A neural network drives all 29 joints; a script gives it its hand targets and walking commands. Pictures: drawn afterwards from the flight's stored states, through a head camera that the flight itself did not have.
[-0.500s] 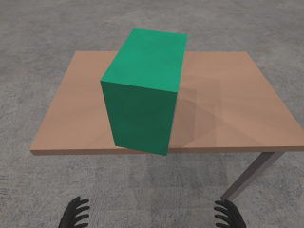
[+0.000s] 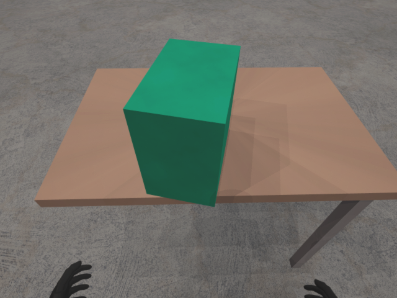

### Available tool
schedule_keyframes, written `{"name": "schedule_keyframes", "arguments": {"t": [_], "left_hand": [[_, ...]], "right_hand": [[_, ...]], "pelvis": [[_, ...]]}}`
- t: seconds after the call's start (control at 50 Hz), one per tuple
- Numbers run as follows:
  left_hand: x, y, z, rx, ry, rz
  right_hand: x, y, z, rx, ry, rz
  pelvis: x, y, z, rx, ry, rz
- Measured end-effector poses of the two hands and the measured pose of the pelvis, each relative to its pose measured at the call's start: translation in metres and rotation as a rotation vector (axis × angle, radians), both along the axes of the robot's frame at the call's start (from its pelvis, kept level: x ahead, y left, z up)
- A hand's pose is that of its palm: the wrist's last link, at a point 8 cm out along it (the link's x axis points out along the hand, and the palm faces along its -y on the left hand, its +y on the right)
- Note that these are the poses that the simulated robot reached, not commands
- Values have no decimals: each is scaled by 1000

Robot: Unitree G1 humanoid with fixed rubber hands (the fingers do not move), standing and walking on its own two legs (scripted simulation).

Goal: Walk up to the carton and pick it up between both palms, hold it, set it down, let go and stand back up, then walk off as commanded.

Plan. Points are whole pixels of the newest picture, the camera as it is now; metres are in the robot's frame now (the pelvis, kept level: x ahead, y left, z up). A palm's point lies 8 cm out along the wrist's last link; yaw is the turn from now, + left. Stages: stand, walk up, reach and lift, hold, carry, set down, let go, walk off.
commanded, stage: stand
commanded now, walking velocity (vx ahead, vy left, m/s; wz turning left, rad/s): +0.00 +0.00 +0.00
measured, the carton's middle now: (192, 122) +0.48 +0.02 +0.10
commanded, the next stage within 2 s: walk off in 1.24 s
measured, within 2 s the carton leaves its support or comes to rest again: neither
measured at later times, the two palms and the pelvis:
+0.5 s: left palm out of the picture +0.14 +0.28 -0.07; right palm out of the picture +0.11 -0.27 -0.09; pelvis +0.00 +0.00 +0.00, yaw +0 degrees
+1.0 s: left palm out of the picture +0.13 +0.28 -0.08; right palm out of the picture +0.10 -0.27 -0.10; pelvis +0.00 +0.00 +0.00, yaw +0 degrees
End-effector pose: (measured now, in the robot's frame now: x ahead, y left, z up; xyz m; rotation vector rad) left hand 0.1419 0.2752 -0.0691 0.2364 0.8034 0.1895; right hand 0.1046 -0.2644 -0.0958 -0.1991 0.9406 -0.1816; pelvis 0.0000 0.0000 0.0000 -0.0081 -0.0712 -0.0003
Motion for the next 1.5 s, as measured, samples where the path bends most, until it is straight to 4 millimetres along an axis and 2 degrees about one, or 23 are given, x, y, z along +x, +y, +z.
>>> {"name": "schedule_keyframes", "arguments": {"t": [0.3,0.86,1.44,1.5], "left_hand": [[0,1,-4,0,17,10],[-10,5,-10,-2,44,31],[-21,7,-16,-2,89,46],[-23,9,-16,7,91,43]], "right_hand": [[12,0,2,0,-16,2],[-5,-2,-4,3,22,-19],[-7,-2,-7,2,38,-27],[-10,-3,-10,-1,56,-28]], "pelvis": [[5,0,0,0,7,0],[4,0,0,1,5,0],[4,0,0,0,5,0],[-2,0,-2,4,6,2]]}}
